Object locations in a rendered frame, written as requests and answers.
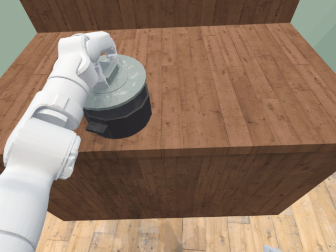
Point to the table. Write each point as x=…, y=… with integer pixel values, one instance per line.
x=243, y=109

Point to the robot left upper arm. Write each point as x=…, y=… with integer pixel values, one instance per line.
x=43, y=153

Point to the knob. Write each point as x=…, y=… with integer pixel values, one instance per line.
x=109, y=70

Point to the robot left forearm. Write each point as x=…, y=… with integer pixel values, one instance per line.
x=64, y=95

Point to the lid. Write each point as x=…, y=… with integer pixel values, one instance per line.
x=126, y=85

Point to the pot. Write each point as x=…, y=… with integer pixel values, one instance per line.
x=123, y=121

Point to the left robot hand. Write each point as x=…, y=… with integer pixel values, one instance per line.
x=106, y=44

